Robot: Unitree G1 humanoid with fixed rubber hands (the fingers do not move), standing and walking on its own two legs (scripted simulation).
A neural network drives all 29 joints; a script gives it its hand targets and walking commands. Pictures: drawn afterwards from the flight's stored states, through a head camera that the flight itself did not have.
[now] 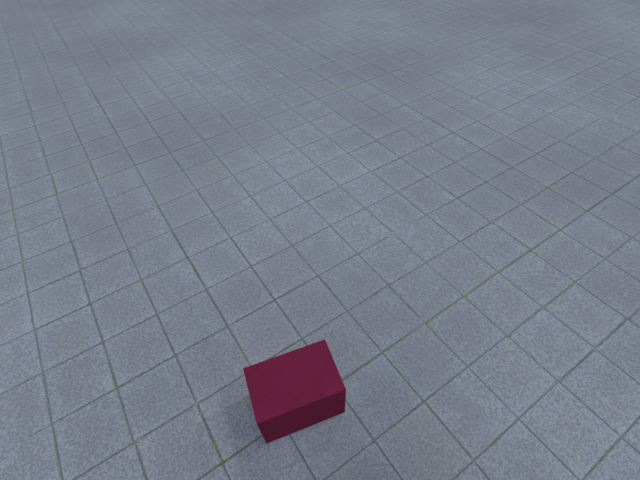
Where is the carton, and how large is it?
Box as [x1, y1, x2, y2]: [243, 339, 345, 442]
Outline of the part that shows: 324,339 243,368 256,422 266,442 344,411 345,388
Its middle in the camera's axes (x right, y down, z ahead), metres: -0.07 +0.44 +1.14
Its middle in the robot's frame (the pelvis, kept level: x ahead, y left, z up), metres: +0.51 +0.10 -0.68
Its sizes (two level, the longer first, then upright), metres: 0.252 0.161 0.188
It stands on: the floor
